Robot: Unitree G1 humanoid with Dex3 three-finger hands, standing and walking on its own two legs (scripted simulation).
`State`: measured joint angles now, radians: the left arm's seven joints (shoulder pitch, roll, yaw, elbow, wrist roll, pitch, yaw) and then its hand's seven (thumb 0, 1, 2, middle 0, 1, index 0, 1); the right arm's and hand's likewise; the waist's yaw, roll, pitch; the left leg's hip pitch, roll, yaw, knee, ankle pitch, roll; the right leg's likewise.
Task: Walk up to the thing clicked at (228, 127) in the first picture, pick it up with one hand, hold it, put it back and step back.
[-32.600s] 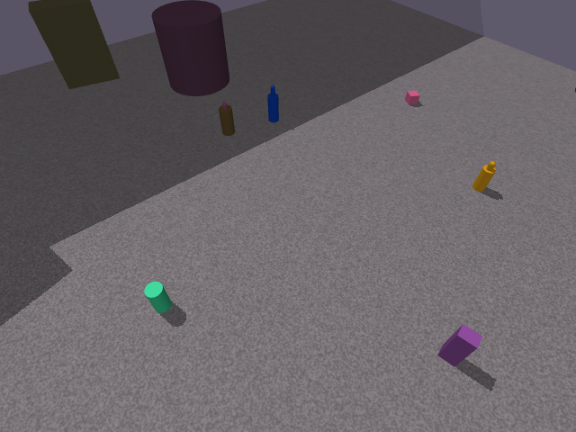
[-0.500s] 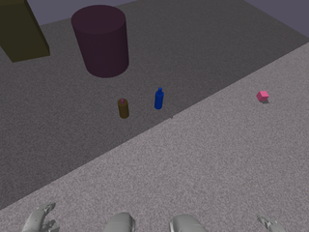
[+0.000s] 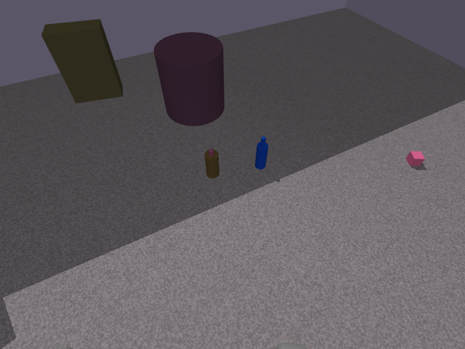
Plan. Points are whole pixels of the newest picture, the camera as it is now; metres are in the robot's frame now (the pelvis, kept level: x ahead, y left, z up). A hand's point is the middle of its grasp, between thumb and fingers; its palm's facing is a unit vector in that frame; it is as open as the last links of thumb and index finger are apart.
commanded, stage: step back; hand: left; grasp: from the side
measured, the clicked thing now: (212, 162) +1.08 +0.18 -0.66
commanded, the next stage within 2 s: stand in 0.82 s
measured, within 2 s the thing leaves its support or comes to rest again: neither
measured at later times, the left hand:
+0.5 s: hand out of the picture +0.07 +0.27 -0.15, palm faces +0.02 -0.93 -0.36, open 7.4 cm
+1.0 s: hand (102, 335) +0.15 +0.26 -0.13, palm faces -0.04 -0.94 -0.34, open 7.4 cm
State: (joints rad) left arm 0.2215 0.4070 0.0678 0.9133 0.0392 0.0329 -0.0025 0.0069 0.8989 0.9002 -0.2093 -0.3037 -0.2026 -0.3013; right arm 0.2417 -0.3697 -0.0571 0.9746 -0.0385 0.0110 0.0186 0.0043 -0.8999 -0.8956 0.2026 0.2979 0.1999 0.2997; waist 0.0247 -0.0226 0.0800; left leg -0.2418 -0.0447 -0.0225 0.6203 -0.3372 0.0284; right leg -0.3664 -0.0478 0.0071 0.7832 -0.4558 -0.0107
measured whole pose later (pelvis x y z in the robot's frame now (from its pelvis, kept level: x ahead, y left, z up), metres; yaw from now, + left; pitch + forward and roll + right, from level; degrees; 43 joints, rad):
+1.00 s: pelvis +0.04 +0.01 +0.02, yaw -1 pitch -3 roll +0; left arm 0.06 0.36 0.00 1.10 0.01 -0.02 0.00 0.01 0.90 0.90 -0.21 -0.30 -0.20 -0.30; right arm 0.02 -0.33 -0.02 1.11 0.00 -0.02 0.01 0.00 -0.90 -0.90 0.20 0.30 0.20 0.30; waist 0.00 -0.01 0.07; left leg -0.15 0.02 0.02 0.38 -0.19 0.00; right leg -0.08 -0.03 0.02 0.35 -0.23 0.03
